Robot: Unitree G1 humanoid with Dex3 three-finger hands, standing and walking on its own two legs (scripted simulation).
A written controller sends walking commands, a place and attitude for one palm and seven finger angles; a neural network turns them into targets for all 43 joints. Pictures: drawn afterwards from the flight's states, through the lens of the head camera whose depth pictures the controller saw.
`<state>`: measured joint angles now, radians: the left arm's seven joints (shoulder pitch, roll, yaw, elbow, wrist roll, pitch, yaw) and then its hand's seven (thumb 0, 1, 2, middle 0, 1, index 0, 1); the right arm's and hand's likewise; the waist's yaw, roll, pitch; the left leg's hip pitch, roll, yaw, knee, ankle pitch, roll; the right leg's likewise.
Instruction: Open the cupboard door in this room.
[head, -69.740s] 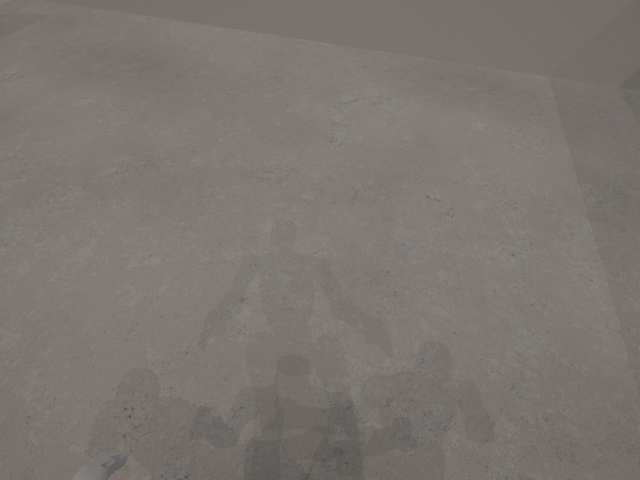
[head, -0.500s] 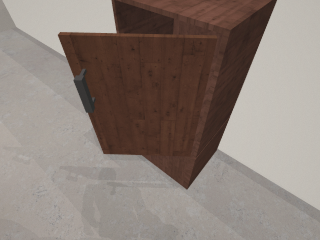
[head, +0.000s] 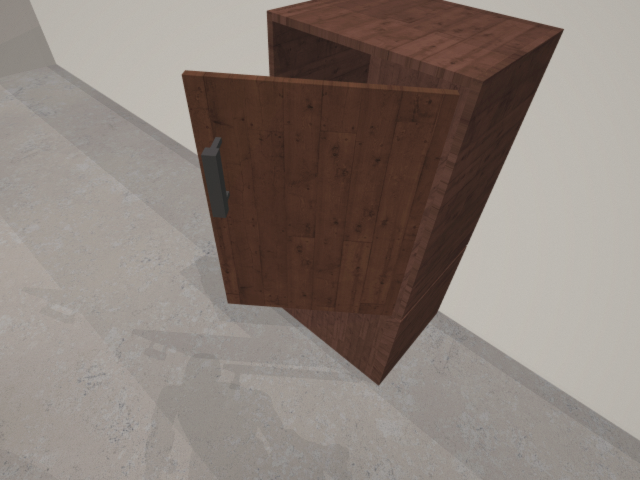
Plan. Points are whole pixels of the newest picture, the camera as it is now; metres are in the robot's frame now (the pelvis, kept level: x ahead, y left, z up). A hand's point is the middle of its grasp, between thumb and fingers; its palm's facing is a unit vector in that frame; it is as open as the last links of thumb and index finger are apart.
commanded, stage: come to a stop and stand still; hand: left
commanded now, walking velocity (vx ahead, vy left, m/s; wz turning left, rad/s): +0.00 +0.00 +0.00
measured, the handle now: (219, 177) +0.58 +0.23 +0.06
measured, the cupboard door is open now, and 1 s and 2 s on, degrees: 38 38 38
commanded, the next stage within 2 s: look again from close up in 0.52 s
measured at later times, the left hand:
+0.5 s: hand out of the picture -0.03 +0.22 -0.18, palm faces +0.00 -0.98 -0.21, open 7.4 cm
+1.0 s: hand out of the picture +0.01 +0.21 -0.18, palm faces -0.01 -0.97 -0.23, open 7.4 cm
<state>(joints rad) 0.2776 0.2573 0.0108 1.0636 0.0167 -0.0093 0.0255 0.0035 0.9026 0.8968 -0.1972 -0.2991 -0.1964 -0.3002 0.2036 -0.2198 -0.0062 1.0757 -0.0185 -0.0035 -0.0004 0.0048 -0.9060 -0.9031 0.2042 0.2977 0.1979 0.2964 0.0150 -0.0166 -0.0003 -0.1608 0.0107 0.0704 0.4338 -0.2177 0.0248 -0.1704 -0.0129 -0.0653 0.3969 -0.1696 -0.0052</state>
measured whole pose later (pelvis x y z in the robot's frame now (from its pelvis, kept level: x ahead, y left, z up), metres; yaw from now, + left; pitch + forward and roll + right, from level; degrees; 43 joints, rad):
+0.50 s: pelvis -0.02 +0.03 +0.00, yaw +0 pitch -3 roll +0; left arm 0.32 0.20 0.00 1.10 0.03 0.00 0.03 0.00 0.90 0.90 -0.20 -0.30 -0.20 -0.30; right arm 0.26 -0.20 -0.02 1.12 -0.01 0.00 0.00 0.01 -0.91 -0.90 0.20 0.30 0.20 0.30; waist 0.00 -0.03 0.03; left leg -0.19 -0.04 0.10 0.41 -0.18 0.07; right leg -0.22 -0.06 -0.04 0.41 -0.14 0.03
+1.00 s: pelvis -0.01 +0.02 +0.00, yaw -1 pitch -2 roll +0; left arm 0.27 0.21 0.00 1.09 0.02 -0.01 0.03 0.00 0.90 0.90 -0.20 -0.30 -0.20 -0.30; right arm 0.20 -0.21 -0.02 1.12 -0.01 -0.01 0.00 0.00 -0.91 -0.90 0.20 0.30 0.20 0.30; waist 0.00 -0.02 0.04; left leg -0.18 -0.02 0.10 0.40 -0.19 0.05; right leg -0.21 -0.04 -0.03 0.40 -0.15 0.02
